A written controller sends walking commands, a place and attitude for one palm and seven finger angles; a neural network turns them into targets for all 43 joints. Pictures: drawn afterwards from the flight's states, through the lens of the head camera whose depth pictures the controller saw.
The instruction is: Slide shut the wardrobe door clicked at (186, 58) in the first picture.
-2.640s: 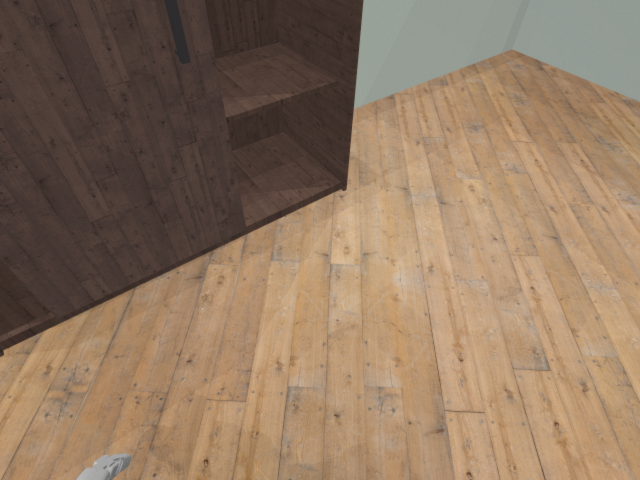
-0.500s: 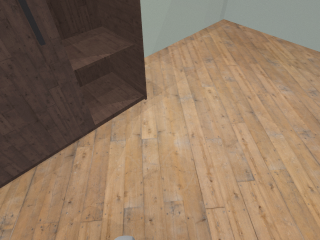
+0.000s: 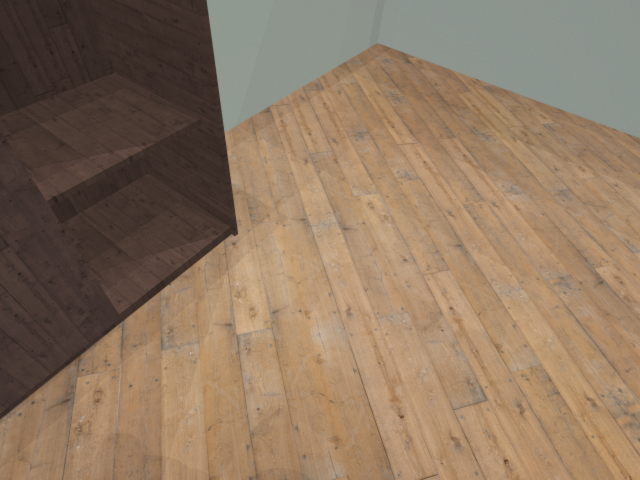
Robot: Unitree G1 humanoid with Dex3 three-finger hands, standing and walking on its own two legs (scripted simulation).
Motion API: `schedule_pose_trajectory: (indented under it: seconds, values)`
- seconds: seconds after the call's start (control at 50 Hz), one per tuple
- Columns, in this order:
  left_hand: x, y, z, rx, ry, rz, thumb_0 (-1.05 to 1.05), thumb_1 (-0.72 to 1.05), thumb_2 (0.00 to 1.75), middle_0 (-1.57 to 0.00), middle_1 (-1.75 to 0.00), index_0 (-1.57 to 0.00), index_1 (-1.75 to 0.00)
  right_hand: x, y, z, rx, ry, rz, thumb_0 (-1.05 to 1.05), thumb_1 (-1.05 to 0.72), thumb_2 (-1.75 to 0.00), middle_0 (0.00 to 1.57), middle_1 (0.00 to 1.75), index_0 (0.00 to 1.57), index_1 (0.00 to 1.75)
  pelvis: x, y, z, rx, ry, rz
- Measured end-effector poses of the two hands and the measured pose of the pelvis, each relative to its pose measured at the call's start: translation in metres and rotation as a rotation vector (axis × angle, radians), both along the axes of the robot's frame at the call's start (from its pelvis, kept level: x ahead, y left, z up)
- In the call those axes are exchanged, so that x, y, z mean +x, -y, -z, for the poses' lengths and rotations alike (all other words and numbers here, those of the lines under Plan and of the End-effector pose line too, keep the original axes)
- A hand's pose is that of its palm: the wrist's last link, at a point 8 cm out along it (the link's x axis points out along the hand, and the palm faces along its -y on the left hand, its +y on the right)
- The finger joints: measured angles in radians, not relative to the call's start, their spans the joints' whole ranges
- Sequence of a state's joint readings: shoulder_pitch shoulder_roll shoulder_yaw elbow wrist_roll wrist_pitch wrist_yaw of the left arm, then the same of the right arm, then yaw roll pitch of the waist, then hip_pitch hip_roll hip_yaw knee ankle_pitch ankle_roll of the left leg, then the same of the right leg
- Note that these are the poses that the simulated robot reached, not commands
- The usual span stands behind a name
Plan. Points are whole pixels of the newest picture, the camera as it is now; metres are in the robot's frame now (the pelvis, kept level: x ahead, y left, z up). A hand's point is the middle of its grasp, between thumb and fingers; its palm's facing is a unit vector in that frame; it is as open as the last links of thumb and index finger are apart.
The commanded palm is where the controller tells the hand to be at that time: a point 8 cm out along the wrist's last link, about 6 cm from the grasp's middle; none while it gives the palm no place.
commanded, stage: walk to a spot facing it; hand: left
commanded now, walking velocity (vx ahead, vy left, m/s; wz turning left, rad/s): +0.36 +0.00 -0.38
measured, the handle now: out of the picture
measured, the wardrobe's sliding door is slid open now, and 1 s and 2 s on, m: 0.52 0.52 0.52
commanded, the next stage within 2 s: turn to face it in 0.32 s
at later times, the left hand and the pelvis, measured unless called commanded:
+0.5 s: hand (275, 341) +0.37 +0.10 -0.17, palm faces -0.20 -0.96 -0.20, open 7.3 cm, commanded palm none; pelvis +0.22 -0.06 -0.01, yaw -12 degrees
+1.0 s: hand (239, 335) +0.38 +0.17 -0.18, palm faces +0.09 -0.97 -0.21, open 7.3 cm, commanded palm none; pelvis +0.33 -0.03 +0.00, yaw +2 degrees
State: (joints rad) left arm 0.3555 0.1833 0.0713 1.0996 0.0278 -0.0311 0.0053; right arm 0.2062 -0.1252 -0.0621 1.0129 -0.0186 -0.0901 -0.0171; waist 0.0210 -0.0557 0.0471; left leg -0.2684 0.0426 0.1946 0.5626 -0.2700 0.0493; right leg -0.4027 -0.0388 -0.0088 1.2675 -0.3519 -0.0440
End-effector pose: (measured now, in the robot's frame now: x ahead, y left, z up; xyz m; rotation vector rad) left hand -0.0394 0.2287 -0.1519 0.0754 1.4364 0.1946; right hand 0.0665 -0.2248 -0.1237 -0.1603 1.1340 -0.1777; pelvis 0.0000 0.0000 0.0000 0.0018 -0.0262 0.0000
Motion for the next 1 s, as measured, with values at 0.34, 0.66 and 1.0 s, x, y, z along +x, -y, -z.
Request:
schedule_pose_trajectory:
  seconds: [0.34,0.66,1.0]
  values:
    - [0.336,0.04,-0.019,-0.002,0.27,0.319,0.01,0.92,0.9,-0.2,-0.3,-0.2,-0.3,-0.04,-0.007,0.014,0.097,-0.414,0.283,0.0,-0.91,-0.9,0.2,0.3,0.2,0.3,0.155,0.02,0.004,0.014,-0.014,0.149]
    - [0.421,0.075,-0.027,0.051,0.256,0.283,0.0,0.94,0.9,-0.2,-0.3,-0.2,-0.3,0.187,0.066,0.014,0.061,-0.151,0.228,0.0,-0.92,-0.9,0.2,0.3,0.2,0.3,0.27,0.065,-0.006,-0.014,-0.003,0.145]
    - [0.407,0.015,-0.001,0.05,0.125,0.02,0.01,0.92,0.9,-0.2,-0.3,-0.2,-0.3,0.333,0.049,0.0,-0.036,-0.101,-0.044,0.0,-0.91,-0.9,0.2,0.3,0.2,0.3,0.331,0.034,0.002,-0.021,-0.025,-0.042]
